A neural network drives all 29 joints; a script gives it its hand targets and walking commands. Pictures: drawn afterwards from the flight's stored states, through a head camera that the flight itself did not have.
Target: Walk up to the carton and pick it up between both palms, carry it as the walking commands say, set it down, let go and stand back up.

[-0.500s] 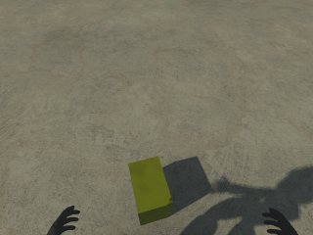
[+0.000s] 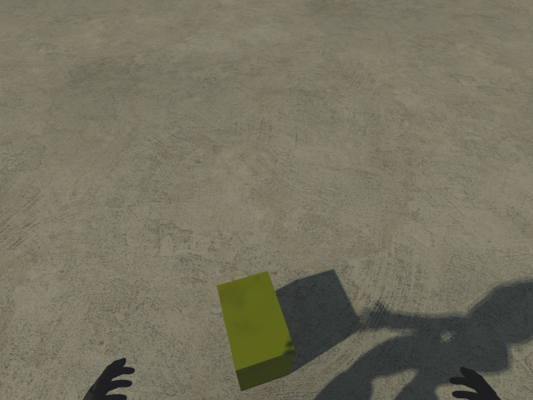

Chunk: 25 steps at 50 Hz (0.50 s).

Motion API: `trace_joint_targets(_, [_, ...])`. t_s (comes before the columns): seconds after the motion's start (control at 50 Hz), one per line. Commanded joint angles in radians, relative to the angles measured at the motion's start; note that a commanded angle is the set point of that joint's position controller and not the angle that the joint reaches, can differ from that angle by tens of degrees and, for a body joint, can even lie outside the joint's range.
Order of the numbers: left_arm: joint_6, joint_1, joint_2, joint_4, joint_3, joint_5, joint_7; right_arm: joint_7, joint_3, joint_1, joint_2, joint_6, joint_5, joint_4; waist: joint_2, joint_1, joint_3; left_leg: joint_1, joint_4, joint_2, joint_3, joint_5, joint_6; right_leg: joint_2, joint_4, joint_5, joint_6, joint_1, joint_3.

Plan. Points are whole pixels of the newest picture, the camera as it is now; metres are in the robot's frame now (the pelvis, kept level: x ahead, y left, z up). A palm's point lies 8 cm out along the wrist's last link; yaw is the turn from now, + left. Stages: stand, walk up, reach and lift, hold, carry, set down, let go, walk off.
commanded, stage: stand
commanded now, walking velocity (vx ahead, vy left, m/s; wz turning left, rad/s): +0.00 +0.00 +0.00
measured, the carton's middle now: (254, 331) +0.42 +0.07 -0.64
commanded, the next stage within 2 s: none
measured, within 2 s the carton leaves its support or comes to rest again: neither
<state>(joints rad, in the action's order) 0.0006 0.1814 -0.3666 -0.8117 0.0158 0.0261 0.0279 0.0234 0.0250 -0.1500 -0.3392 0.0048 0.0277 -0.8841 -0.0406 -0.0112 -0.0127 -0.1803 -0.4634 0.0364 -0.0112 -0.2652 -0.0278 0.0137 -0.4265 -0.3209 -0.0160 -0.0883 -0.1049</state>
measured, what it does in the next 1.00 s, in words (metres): stands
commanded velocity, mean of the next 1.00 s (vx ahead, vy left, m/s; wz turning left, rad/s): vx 0.00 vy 0.00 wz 0.00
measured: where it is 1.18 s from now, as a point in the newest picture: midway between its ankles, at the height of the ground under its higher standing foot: outside the picture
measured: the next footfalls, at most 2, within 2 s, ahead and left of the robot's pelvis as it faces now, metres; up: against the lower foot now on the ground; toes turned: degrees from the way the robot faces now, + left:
none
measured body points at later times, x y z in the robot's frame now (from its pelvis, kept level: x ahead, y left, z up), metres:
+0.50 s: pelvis -0.02 +0.00 +0.01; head -0.02 +0.01 +0.45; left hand +0.08 +0.30 -0.12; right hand +0.08 -0.32 -0.10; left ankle -0.01 +0.10 -0.74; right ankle -0.06 -0.14 -0.74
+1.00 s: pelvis -0.03 +0.00 +0.01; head -0.03 +0.01 +0.46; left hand +0.07 +0.31 -0.12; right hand +0.07 -0.32 -0.10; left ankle -0.01 +0.10 -0.74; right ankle -0.06 -0.14 -0.74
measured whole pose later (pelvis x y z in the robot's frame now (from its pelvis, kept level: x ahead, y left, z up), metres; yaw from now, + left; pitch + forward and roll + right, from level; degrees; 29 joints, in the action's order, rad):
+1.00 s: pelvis -0.03 +0.00 +0.01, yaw +0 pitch -2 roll +0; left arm -0.01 0.15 -0.40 -1.00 -0.01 0.02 0.01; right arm 0.01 0.00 -0.11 -0.38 0.01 0.01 -1.05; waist -0.02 -0.01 -0.03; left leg -0.15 -0.37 0.03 -0.03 -0.18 -0.02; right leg 0.01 -0.33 -0.24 -0.01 -0.05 -0.09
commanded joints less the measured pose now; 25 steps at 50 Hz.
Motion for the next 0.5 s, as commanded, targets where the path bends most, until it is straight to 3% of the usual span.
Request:
trace_joint_targets(0.0, [-0.014,-0.021,-0.143,0.04,0.032,-0.001,0.002,0.003,0.035,0.035,-0.169,0.013,-0.001,0.039,0.035,0.002,0.041,0.069,0.064,-0.119,-0.103,0.305,0.005,-0.083,0.055,0.282,0.02,-0.051,-0.047])
trace_joint_targets(0.48, [-0.019,-0.041,-0.175,-0.086,0.016,-0.006,-0.006,-0.004,0.019,0.057,-0.201,0.017,-0.009,-0.08,0.037,0.003,0.009,0.077,0.128,-0.131,-0.121,0.216,0.003,-0.096,0.13,0.207,0.029,-0.049,-0.058])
